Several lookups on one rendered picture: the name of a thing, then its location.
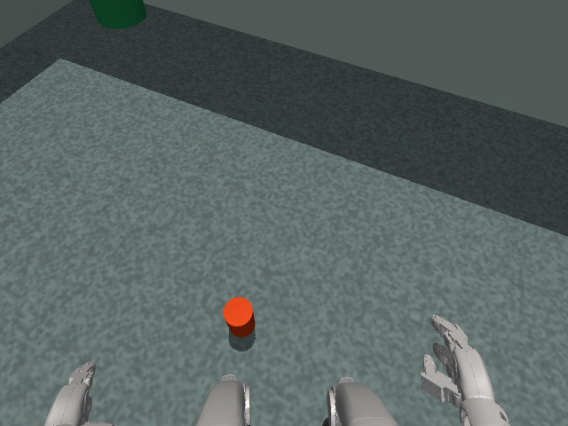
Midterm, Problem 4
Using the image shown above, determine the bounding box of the left robot hand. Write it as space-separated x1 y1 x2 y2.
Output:
44 361 117 426

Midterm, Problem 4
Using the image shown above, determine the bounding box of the right robot arm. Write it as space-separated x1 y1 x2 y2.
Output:
459 398 511 426

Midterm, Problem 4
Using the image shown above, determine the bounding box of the can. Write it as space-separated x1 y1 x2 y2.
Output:
224 297 255 337

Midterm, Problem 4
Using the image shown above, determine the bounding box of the right robot hand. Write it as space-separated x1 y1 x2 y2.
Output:
421 315 495 409

